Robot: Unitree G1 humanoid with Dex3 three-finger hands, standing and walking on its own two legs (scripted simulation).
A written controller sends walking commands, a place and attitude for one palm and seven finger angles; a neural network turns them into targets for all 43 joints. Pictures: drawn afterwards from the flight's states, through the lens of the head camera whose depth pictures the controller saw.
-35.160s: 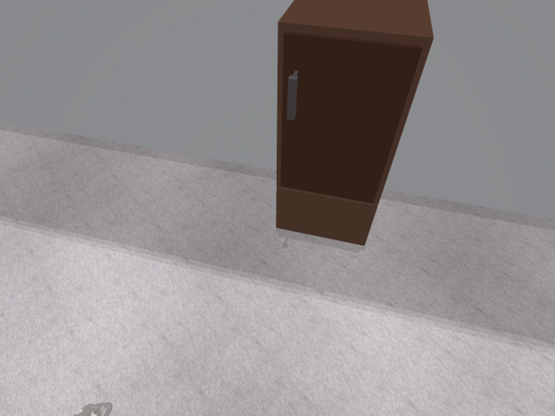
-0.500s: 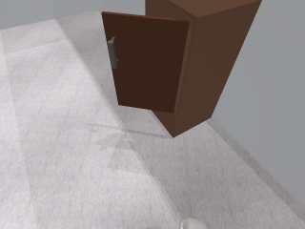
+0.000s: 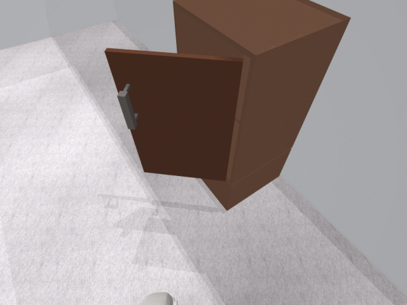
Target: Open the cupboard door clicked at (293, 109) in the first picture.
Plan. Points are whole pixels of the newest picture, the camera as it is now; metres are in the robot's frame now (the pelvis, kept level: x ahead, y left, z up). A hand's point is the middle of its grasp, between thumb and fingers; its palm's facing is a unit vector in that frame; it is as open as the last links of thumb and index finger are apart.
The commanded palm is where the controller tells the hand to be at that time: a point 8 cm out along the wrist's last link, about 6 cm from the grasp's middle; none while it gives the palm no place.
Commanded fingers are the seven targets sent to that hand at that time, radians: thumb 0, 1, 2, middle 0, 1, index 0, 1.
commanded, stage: come to a stop and stand still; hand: left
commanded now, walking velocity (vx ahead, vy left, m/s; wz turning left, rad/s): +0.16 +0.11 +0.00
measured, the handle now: (130, 106) +0.67 +0.27 -0.05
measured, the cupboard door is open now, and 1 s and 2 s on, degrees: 48 48 48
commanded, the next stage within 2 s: look again from close up in 1.14 s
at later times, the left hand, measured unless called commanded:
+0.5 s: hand out of the picture +0.13 +0.26 -0.19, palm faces +0.01 -0.98 -0.20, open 7.3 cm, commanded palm none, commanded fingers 0.00 0.90 0.90 -0.20 -0.30 -0.20 -0.30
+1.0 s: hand out of the picture +0.05 +0.17 -0.19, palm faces +0.02 -0.98 -0.18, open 7.2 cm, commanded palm none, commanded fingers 0.00 0.90 0.90 -0.20 -0.30 -0.20 -0.30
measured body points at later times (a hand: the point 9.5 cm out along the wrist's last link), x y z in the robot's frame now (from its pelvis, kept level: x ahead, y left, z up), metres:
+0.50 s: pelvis +0.06 +0.06 -0.01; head +0.10 +0.09 +0.44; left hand +0.13 +0.31 -0.17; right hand +0.14 -0.18 -0.14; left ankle +0.13 +0.16 -0.74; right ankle +0.02 -0.08 -0.66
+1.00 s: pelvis +0.03 -0.01 -0.01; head +0.05 +0.00 +0.44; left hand +0.05 +0.22 -0.17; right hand +0.01 -0.23 -0.16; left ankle +0.02 +0.11 -0.74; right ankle -0.01 -0.11 -0.74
